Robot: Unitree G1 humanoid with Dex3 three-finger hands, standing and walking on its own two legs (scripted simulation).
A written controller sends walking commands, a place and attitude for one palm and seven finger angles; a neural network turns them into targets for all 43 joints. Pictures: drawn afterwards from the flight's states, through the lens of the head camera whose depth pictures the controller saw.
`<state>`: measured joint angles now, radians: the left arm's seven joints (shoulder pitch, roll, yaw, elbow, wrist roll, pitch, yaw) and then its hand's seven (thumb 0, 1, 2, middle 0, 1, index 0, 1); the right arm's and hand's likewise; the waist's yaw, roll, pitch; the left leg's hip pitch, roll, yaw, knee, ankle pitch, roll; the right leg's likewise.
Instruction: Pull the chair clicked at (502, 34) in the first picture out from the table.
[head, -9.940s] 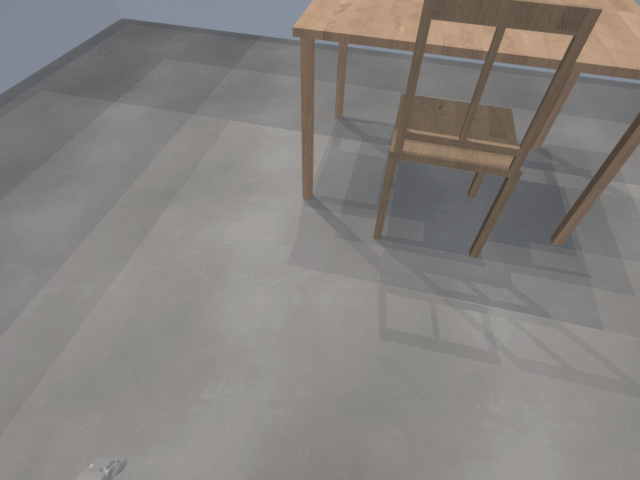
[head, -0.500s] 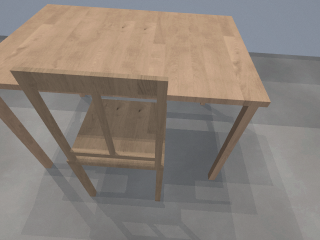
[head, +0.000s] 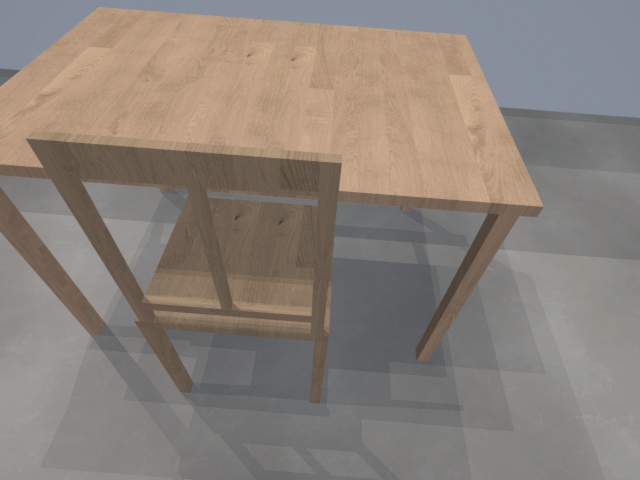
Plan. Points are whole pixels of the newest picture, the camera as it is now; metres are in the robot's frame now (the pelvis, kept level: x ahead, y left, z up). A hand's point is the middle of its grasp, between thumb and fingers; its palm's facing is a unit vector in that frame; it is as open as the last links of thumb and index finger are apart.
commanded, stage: look again from close up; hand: left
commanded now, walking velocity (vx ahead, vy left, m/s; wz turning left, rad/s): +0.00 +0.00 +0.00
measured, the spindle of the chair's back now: (214, 255) +0.47 +0.22 -0.07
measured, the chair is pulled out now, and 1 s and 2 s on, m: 0.00 0.00 0.00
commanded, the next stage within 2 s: raise the hand toward the chair's back in 0.12 s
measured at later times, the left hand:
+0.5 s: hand (205, 416) +0.20 +0.15 -0.02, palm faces +0.06 -1.00 +0.01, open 8.1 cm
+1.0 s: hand (197, 457) +0.16 +0.16 -0.06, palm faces -0.05 -1.00 -0.03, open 12.3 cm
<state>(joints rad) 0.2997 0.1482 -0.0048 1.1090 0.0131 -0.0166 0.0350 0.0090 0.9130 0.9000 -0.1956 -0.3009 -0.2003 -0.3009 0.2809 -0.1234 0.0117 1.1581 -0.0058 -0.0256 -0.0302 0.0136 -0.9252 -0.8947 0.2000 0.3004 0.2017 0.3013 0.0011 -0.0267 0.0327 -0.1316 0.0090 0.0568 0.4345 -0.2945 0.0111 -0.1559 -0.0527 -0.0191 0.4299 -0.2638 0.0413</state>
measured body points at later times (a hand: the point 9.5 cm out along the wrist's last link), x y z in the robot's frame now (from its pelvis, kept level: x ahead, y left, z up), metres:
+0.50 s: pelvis -0.04 -0.01 -0.04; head -0.01 -0.01 +0.41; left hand +0.19 +0.21 -0.02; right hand +0.12 -0.28 -0.11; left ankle -0.04 +0.11 -0.74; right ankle -0.02 -0.14 -0.74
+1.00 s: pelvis -0.07 -0.04 -0.11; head +0.02 -0.04 +0.33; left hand +0.16 +0.21 -0.06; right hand +0.12 -0.25 -0.20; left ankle -0.04 +0.11 -0.74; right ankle -0.02 -0.15 -0.74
